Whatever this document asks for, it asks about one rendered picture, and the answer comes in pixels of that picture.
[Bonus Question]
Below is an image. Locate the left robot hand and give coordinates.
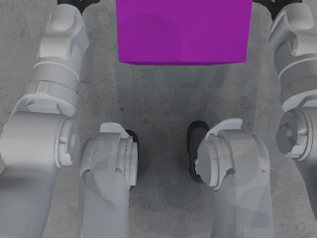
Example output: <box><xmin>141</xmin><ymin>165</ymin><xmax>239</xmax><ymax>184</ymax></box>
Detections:
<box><xmin>57</xmin><ymin>0</ymin><xmax>100</xmax><ymax>15</ymax></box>

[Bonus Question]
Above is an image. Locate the carton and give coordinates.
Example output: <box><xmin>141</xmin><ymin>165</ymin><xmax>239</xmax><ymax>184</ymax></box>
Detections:
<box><xmin>116</xmin><ymin>0</ymin><xmax>253</xmax><ymax>65</ymax></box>

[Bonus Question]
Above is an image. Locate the right robot hand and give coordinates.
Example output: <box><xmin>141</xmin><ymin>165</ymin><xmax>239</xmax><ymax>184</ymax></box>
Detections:
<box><xmin>253</xmin><ymin>0</ymin><xmax>302</xmax><ymax>21</ymax></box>

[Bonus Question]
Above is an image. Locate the left robot upper arm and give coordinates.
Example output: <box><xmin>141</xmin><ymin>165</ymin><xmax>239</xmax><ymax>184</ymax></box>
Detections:
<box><xmin>0</xmin><ymin>111</ymin><xmax>80</xmax><ymax>238</ymax></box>

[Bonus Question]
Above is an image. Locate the robot right foot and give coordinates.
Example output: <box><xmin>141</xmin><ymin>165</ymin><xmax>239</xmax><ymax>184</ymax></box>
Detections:
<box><xmin>186</xmin><ymin>120</ymin><xmax>210</xmax><ymax>183</ymax></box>

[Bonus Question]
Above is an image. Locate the right robot upper arm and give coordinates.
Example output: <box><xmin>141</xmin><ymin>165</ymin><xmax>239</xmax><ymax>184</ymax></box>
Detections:
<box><xmin>275</xmin><ymin>106</ymin><xmax>317</xmax><ymax>222</ymax></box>

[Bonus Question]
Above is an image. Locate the right robot forearm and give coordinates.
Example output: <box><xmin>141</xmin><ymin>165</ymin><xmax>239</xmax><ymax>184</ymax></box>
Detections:
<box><xmin>268</xmin><ymin>2</ymin><xmax>317</xmax><ymax>112</ymax></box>

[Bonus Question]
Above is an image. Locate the robot left shin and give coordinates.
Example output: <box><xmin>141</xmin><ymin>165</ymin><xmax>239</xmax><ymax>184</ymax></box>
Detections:
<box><xmin>79</xmin><ymin>122</ymin><xmax>130</xmax><ymax>178</ymax></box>

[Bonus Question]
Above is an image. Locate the left robot forearm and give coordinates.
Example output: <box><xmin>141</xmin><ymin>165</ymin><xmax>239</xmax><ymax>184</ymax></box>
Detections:
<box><xmin>0</xmin><ymin>4</ymin><xmax>89</xmax><ymax>161</ymax></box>

